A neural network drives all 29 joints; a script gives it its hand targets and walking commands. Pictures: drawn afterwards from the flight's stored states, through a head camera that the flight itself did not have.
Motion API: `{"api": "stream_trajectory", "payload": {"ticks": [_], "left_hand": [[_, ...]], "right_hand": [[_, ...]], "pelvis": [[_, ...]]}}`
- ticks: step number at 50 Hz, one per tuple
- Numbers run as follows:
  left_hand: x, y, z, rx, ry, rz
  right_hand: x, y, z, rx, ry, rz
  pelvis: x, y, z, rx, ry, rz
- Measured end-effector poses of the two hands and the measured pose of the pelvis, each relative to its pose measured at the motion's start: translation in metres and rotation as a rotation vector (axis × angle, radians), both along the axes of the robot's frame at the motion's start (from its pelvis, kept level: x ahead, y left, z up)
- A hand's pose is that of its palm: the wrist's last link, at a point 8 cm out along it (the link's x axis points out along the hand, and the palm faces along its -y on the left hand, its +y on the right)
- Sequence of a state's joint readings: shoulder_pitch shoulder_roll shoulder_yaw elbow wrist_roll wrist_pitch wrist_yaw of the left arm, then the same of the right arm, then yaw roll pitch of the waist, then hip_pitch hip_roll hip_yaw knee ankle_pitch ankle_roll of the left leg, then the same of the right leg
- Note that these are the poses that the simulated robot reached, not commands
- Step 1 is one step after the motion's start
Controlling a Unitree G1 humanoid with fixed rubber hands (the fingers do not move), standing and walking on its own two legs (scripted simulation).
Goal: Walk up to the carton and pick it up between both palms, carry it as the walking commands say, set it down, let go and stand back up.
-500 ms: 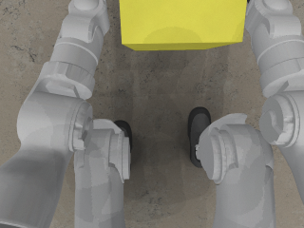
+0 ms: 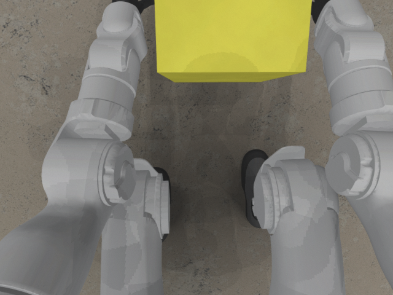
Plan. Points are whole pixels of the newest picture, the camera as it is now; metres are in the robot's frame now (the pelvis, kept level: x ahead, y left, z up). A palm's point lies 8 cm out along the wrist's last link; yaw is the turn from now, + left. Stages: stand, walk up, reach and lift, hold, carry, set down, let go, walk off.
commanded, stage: reach and lift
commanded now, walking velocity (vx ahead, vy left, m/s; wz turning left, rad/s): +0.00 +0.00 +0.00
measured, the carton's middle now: (223, 17) +0.54 -0.07 -0.24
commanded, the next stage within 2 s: none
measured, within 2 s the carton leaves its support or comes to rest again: leaves its support in 0.24 s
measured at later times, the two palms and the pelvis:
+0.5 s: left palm out of the picture +0.56 +0.07 -0.12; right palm out of the picture +0.52 -0.21 -0.13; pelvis +0.00 +0.00 +0.01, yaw +0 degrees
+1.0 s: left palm out of the picture +0.56 +0.07 -0.06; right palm out of the picture +0.52 -0.21 -0.07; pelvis +0.00 -0.01 +0.05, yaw +0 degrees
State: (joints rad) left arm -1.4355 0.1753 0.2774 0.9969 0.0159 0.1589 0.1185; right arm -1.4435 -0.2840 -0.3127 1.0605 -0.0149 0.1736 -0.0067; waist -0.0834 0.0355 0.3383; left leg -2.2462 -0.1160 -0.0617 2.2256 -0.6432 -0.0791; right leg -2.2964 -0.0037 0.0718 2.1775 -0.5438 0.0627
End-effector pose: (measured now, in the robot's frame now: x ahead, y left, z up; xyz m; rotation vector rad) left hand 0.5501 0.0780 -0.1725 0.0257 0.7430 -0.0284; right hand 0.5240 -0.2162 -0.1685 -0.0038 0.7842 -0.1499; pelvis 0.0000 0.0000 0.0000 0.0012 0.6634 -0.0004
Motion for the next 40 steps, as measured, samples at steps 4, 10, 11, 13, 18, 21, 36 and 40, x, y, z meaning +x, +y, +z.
{"api": "stream_trajectory", "payload": {"ticks": [4,10,11,13,18,21,36,40], "left_hand": [[-0.001,0.000,0.000,-0.003,-0.001,0.009],[-0.001,-0.002,0.002,0.007,-0.001,0.015],[0.000,-0.002,0.003,0.008,-0.003,0.016],[0.000,-0.003,0.006,0.009,-0.011,0.021],[0.004,-0.005,0.021,0.014,-0.040,0.038],[0.007,-0.005,0.034,0.016,-0.054,0.041],[0.009,-0.009,0.083,0.031,-0.070,0.042],[0.009,-0.010,0.091,0.030,-0.070,0.045]], "right_hand": [[0.000,0.000,0.000,-0.001,0.004,0.003],[-0.001,0.000,0.002,-0.004,0.004,-0.006],[-0.001,-0.001,0.003,-0.005,0.001,-0.009],[-0.001,-0.001,0.007,-0.007,-0.007,-0.017],[0.000,0.000,0.019,-0.005,-0.039,-0.041],[0.000,0.001,0.028,-0.002,-0.053,-0.052],[-0.002,-0.001,0.070,-0.004,-0.068,-0.076],[-0.002,-0.002,0.079,-0.003,-0.069,-0.078]], "pelvis": [[0.001,0.000,0.000,0.000,0.004,0.001],[0.003,0.000,0.001,-0.001,0.010,0.004],[0.003,0.000,0.001,-0.001,0.011,0.004],[0.002,0.000,0.001,-0.002,0.013,0.005],[0.001,-0.001,0.003,-0.002,0.019,0.006],[-0.001,-0.001,0.005,-0.001,0.025,0.005],[-0.006,-0.002,0.028,0.016,0.084,-0.010],[-0.004,-0.003,0.035,0.021,0.102,-0.015]]}}
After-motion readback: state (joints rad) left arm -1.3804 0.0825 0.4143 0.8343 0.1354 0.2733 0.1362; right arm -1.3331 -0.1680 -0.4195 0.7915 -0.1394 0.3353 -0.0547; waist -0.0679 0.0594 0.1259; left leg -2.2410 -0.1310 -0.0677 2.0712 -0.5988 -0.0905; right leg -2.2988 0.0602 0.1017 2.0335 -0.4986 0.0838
